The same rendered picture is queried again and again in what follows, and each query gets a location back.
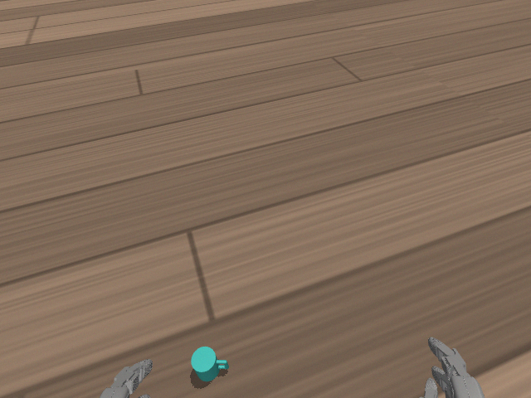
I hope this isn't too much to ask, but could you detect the mug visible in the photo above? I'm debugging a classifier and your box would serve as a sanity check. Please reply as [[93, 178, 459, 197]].
[[191, 347, 229, 381]]

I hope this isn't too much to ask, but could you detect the right robot hand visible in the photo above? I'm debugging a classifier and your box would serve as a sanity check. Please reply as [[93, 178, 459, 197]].
[[419, 337, 485, 398]]

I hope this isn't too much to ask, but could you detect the left robot hand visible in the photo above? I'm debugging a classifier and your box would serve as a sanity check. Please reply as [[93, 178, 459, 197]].
[[100, 359, 153, 398]]

